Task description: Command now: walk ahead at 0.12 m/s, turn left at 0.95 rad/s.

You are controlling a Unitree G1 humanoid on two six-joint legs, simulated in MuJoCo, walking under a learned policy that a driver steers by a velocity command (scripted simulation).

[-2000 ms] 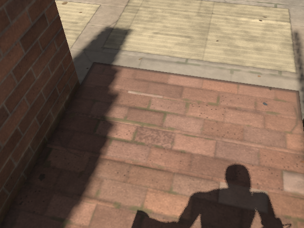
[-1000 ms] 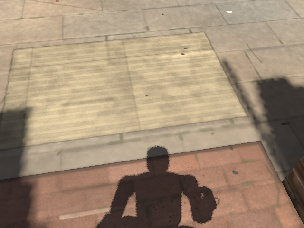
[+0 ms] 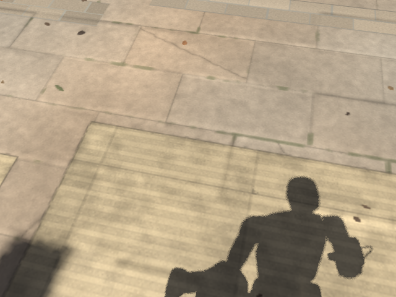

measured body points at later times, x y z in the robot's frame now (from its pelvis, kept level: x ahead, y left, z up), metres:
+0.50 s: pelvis +0.07 +0.00 -0.01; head +0.08 -0.02 +0.44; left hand +0.12 +0.27 -0.13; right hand +0.22 -0.24 -0.13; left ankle +0.12 +0.09 -0.74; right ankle +0.04 -0.09 -0.73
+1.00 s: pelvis +0.08 +0.00 +0.00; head +0.10 -0.02 +0.45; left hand +0.28 +0.23 -0.10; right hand +0.11 -0.32 -0.10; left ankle +0.14 +0.10 -0.72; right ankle +0.04 -0.09 -0.74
